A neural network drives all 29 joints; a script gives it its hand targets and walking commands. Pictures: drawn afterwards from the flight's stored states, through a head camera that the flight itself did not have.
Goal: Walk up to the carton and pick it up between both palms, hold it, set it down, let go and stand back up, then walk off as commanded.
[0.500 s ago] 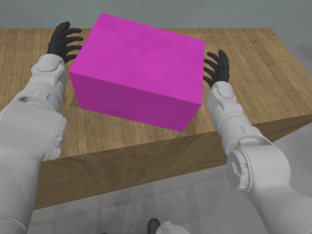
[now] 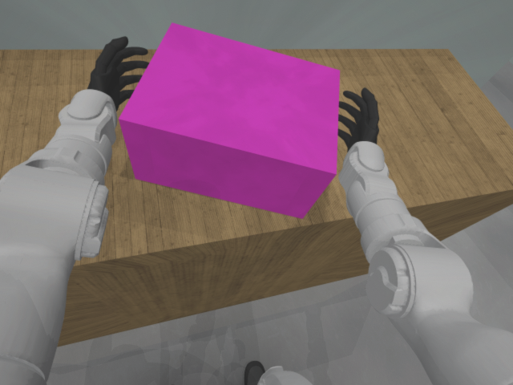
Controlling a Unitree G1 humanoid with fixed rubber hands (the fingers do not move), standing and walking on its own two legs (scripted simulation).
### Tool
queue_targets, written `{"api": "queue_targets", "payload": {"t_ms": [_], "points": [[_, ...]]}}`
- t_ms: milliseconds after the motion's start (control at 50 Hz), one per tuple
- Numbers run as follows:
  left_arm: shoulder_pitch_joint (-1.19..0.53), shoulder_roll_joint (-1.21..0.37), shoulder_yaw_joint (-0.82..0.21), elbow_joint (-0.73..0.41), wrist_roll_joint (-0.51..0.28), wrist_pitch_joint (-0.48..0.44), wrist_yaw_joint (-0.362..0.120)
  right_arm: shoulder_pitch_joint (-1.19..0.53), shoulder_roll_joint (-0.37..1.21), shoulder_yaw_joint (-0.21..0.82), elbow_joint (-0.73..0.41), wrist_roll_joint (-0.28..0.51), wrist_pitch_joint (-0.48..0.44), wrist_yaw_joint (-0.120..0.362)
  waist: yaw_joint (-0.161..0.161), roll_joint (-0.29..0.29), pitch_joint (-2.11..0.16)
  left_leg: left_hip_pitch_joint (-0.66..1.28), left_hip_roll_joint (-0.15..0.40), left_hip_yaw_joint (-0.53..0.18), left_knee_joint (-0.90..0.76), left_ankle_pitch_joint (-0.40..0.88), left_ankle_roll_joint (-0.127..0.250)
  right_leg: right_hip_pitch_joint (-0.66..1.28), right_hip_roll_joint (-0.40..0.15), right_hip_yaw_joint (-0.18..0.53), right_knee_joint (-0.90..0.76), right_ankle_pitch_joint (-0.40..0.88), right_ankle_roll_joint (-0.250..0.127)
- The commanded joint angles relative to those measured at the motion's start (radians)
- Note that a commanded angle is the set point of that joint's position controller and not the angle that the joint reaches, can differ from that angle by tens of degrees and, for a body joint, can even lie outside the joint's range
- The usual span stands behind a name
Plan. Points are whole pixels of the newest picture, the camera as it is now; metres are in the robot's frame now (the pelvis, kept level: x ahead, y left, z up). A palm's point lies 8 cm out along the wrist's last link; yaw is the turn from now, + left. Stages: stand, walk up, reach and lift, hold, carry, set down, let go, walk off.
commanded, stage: reach and lift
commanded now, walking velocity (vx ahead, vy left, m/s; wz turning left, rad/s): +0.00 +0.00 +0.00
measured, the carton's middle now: (239, 123) +0.52 -0.06 +0.05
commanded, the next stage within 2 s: none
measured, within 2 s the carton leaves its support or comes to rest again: leaves its support in 0.14 s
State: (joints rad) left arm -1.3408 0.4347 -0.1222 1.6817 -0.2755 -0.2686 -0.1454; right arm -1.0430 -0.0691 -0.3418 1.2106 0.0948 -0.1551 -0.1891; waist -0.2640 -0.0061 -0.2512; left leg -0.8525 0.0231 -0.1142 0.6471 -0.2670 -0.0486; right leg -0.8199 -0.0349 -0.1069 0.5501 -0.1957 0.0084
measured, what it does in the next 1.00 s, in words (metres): stands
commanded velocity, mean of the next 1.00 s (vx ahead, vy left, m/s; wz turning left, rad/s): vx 0.00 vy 0.00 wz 0.00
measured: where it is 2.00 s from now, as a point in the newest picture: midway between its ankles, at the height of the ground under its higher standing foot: outside the picture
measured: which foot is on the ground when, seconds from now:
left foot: down 0.00-1.00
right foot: down 0.00-1.00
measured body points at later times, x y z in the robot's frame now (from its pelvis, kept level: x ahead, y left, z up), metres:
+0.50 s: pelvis +0.01 +0.00 +0.01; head +0.10 +0.04 +0.45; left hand +0.54 +0.12 +0.12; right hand +0.43 -0.25 +0.09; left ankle +0.00 +0.14 -0.71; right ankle +0.01 -0.13 -0.71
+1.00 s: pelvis +0.02 +0.00 +0.02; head +0.10 +0.03 +0.46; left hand +0.53 +0.13 +0.12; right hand +0.42 -0.24 +0.09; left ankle +0.00 +0.14 -0.71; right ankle +0.01 -0.13 -0.71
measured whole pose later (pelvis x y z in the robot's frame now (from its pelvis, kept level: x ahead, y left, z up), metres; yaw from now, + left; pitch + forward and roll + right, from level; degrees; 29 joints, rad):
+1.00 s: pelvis +0.02 +0.00 +0.02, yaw +1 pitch +19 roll -2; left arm -1.20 0.35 0.18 1.64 -0.02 -0.37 -0.13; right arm -0.87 -0.02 -0.57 1.18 -0.18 -0.33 -0.13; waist -0.21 -0.01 -0.18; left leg -0.59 0.02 -0.11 0.49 -0.23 -0.05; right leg -0.56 -0.04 -0.11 0.40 -0.16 0.01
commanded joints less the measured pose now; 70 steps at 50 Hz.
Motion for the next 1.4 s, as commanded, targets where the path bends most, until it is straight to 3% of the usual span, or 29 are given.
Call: {"api": "queue_targets", "payload": {"t_ms": [0,80,100,260,340,380,460,480,520,540,560,580,600,660,680,720,740,860,1020,1040,1060,1120,1140,1200,1260,1280,1300,1320,1380], "points": [[-0.588,-0.127,0.048,-0.239,0.087,-0.085,-0.021,-0.444,0.025,-0.015,-0.191,-0.109,-0.054,0.081,0.002,0.23,-0.703,0.534,-0.043,0.133,-0.043,0.416,-0.047,0.428,0.012,-0.022,-0.008,0.439,-0.014],[-0.575,-0.119,0.1,-0.203,0.123,-0.086,-0.023,-0.454,0.04,-0.038,-0.204,-0.159,-0.062,0.079,0.003,0.195,-0.681,0.522,-0.041,0.137,-0.06,0.379,-0.039,0.465,0.003,-0.007,-0.024,0.462,-0.01],[-0.594,-0.114,0.098,-0.198,0.127,-0.09,-0.027,-0.456,0.048,-0.038,-0.194,-0.16,-0.063,0.084,0.005,0.213,-0.661,0.504,-0.046,0.138,-0.059,0.362,-0.039,0.461,0.002,-0.006,-0.016,0.443,-0.011],[-0.573,-0.142,0.126,-0.174,0.149,-0.086,-0.031,-0.445,0.064,-0.06,-0.179,-0.202,-0.074,0.093,0.003,0.193,-0.628,0.56,-0.034,0.142,-0.069,0.454,-0.054,0.45,0.007,-0.012,-0.027,0.488,-0.011],[-0.58,-0.237,0.171,-0.155,0.199,-0.093,-0.067,-0.467,0.212,-0.048,-0.202,-0.244,-0.081,0.12,0.021,0.174,-0.606,0.522,-0.044,0.15,-0.079,0.445,-0.042,0.546,0.0,0.008,-0.026,0.557,-0.01],[-0.577,-0.316,0.201,-0.15,0.237,-0.11,-0.084,-0.463,0.263,-0.053,-0.203,-0.283,-0.103,0.139,0.008,0.18,-0.611,0.529,-0.04,0.15,-0.09,0.478,-0.05,0.572,0.004,0.002,-0.024,0.585,-0.003],[-0.526,-0.446,0.27,-0.119,0.348,-0.122,-0.12,-0.429,0.409,-0.061,-0.185,-0.369,-0.137,0.188,0.034,0.194,-0.527,0.589,-0.04,0.15,-0.105,0.572,-0.065,0.61,0.017,-0.002,-0.051,0.642,-0.006],[-0.508,-0.461,0.306,-0.091,0.37,-0.122,-0.123,-0.444,0.42,-0.052,-0.192,-0.375,-0.143,0.201,0.058,0.179,-0.488,0.577,-0.047,0.155,-0.116,0.546,-0.056,0.62,0.016,0.004,-0.062,0.63,-0.003],[-0.473,-0.486,0.312,-0.102,0.383,-0.125,-0.125,-0.407,0.42,-0.046,-0.206,-0.386,-0.153,0.214,0.051,0.168,-0.452,0.55,-0.054,0.166,-0.145,0.542,-0.054,0.673,0.023,0.006,-0.076,0.656,0.0],[-0.458,-0.478,0.332,-0.089,0.403,-0.123,-0.128,-0.407,0.424,-0.042,-0.208,-0.386,-0.151,0.22,0.07,0.158,-0.424,0.547,-0.057,0.167,-0.154,0.509,-0.044,0.691,0.021,0.017,-0.08,0.654,0.002],[-0.489,-0.491,0.321,-0.121,0.392,-0.136,-0.127,-0.412,0.444,-0.044,-0.21,-0.41,-0.163,0.218,0.05,0.145,-0.436,0.526,-0.056,0.167,-0.165,0.486,-0.044,0.714,0.016,0.01,-0.078,0.681,0.004],[-0.482,-0.486,0.341,-0.12,0.401,-0.141,-0.129,-0.421,0.458,-0.038,-0.224,-0.401,-0.165,0.221,0.072,0.138,-0.448,0.507,-0.06,0.173,-0.174,0.464,-0.036,0.752,0.013,0.018,-0.078,0.695,0.009],[-0.474,-0.477,0.349,-0.096,0.405,-0.143,-0.129,-0.397,0.447,-0.034,-0.205,-0.401,-0.161,0.222,0.052,0.127,-0.409,0.48,-0.063,0.167,-0.196,0.412,-0.024,0.763,0.01,0.023,-0.089,0.676,0.013],[-0.502,-0.529,0.31,-0.147,0.397,-0.171,-0.123,-0.429,0.466,-0.033,-0.217,-0.417,-0.195,0.222,0.04,0.152,-0.48,0.481,-0.054,0.157,-0.188,0.447,-0.038,0.773,0.01,0.018,-0.073,0.727,0.012],[-0.486,-0.513,0.331,-0.112,0.398,-0.169,-0.121,-0.408,0.472,-0.034,-0.2,-0.425,-0.191,0.225,0.067,0.147,-0.473,0.476,-0.057,0.163,-0.188,0.431,-0.034,0.773,0.012,0.028,-0.079,0.704,0.009],[-0.508,-0.528,0.308,-0.148,0.391,-0.179,-0.113,-0.403,0.462,-0.034,-0.187,-0.436,-0.204,0.228,0.049,0.158,-0.46,0.522,-0.052,0.158,-0.194,0.467,-0.045,0.736,0.022,0.012,-0.089,0.693,0.005],[-0.457,-0.533,0.301,-0.143,0.395,-0.173,-0.11,-0.392,0.46,-0.021,-0.192,-0.42,-0.198,0.23,0.067,0.161,-0.461,0.547,-0.053,0.158,-0.188,0.495,-0.046,0.734,0.026,0.014,-0.098,0.675,0.002],[-0.45,-0.565,0.255,-0.188,0.382,-0.168,-0.088,-0.382,0.454,-0.011,-0.179,-0.412,-0.208,0.232,0.06,0.176,-0.466,0.601,-0.05,0.157,-0.185,0.526,-0.057,0.682,0.037,0.008,-0.125,0.629,-0.011],[-0.424,-0.587,0.207,-0.268,0.361,-0.174,-0.075,-0.318,0.469,0.062,-0.156,-0.379,-0.212,0.232,0.089,0.175,-0.51,0.622,-0.046,0.155,-0.184,0.589,-0.058,0.711,0.047,0.017,-0.117,0.676,-0.011],[-0.41,-0.593,0.205,-0.268,0.364,-0.162,-0.07,-0.307,0.47,0.067,-0.142,-0.365,-0.209,0.232,0.075,0.18,-0.504,0.631,-0.048,0.157,-0.178,0.596,-0.064,0.713,0.049,0.016,-0.122,0.696,-0.011],[-0.402,-0.591,0.213,-0.274,0.364,-0.164,-0.071,-0.304,0.476,0.087,-0.175,-0.363,-0.206,0.237,0.095,0.162,-0.516,0.627,-0.051,0.155,-0.185,0.575,-0.053,0.72,0.048,0.021,-0.129,0.663,-0.006],[-0.403,-0.621,0.18,-0.311,0.344,-0.169,-0.056,-0.338,0.482,0.113,-0.189,-0.346,-0.211,0.237,0.098,0.176,-0.54,0.644,-0.046,0.151,-0.18,0.611,-0.064,0.719,0.051,0.019,-0.123,0.685,-0.005],[-0.436,-0.623,0.159,-0.323,0.33,-0.171,-0.059,-0.36,0.469,0.096,-0.187,-0.354,-0.213,0.232,0.081,0.181,-0.526,0.65,-0.042,0.145,-0.178,0.593,-0.068,0.69,0.051,0.008,-0.131,0.652,-0.006],[-0.39,-0.616,0.169,-0.332,0.328,-0.164,-0.055,-0.344,0.48,0.148,-0.193,-0.328,-0.198,0.236,0.109,0.137,-0.55,0.642,-0.049,0.152,-0.185,0.581,-0.054,0.722,0.05,0.027,-0.126,0.671,-0.006],[-0.367,-0.633,0.149,-0.332,0.327,-0.149,-0.05,-0.328,0.468,0.167,-0.188,-0.315,-0.192,0.234,0.105,0.141,-0.512,0.647,-0.05,0.147,-0.191,0.56,-0.055,0.72,0.06,0.027,-0.137,0.633,-0.007],[-0.36,-0.654,0.124,-0.39,0.302,-0.152,-0.044,-0.339,0.476,0.19,-0.203,-0.299,-0.192,0.237,0.112,0.145,-0.558,0.661,-0.049,0.151,-0.188,0.601,-0.06,0.736,0.058,0.029,-0.134,0.656,-0.007],[-0.357,-0.644,0.128,-0.348,0.303,-0.143,-0.046,-0.349,0.461,0.178,-0.181,-0.297,-0.189,0.236,0.095,0.153,-0.523,0.651,-0.042,0.149,-0.191,0.566,-0.06,0.712,0.055,0.029,-0.142,0.615,-0.008],[-0.343,-0.665,0.101,-0.405,0.289,-0.14,-0.042,-0.334,0.479,0.19,-0.206,-0.292,-0.184,0.236,0.096,0.165,-0.546,0.68,-0.045,0.147,-0.189,0.585,-0.068,0.693,0.059,0.018,-0.143,0.608,-0.012],[-0.372,-0.661,0.095,-0.394,0.264,-0.135,-0.04,-0.378,0.47,0.209,-0.234,-0.265,-0.173,0.234,0.111,0.132,-0.557,0.672,-0.048,0.146,-0.187,0.545,-0.053,0.677,0.062,0.036,-0.153,0.577,-0.011]]}}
